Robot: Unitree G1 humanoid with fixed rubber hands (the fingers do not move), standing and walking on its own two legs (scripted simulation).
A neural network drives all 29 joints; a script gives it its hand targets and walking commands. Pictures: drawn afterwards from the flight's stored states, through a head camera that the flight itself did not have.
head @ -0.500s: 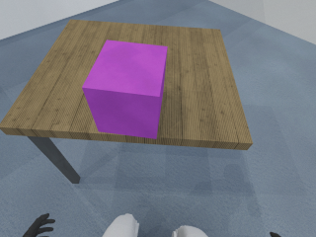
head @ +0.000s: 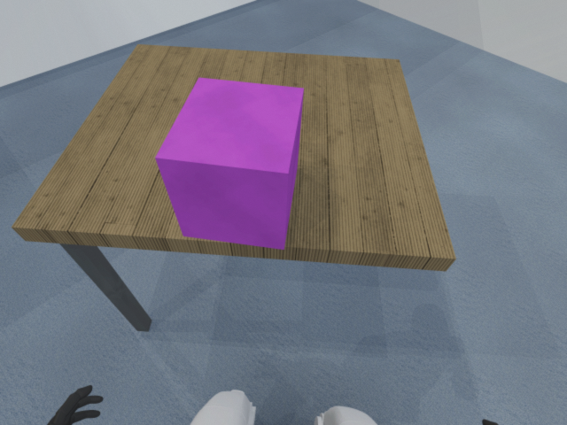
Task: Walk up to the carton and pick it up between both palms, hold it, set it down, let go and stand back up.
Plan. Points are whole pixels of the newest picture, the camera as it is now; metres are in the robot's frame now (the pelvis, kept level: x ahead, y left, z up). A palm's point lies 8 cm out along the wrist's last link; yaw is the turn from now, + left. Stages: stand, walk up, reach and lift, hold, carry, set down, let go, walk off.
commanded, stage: walk up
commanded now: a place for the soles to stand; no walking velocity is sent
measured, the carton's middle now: (241, 164) +0.52 +0.12 +0.02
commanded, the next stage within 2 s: none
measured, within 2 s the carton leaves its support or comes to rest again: neither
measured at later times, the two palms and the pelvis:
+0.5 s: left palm out of the picture +0.05 +0.32 -0.09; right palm out of the picture +0.10 -0.30 -0.10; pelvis +0.00 +0.00 +0.00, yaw +1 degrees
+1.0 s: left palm out of the picture +0.05 +0.30 -0.09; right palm out of the picture +0.11 -0.33 -0.10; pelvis +0.00 -0.02 +0.00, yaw +0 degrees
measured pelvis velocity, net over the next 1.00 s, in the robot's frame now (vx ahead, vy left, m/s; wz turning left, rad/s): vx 0.00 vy -0.02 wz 0.01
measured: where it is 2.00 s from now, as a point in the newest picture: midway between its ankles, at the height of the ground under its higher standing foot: outside the picture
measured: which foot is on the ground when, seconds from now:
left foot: down 0.00-0.10, up 0.12-0.40, down 0.42-0.72, up 0.74-0.94, down 0.96-1.00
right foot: down 0.00-1.00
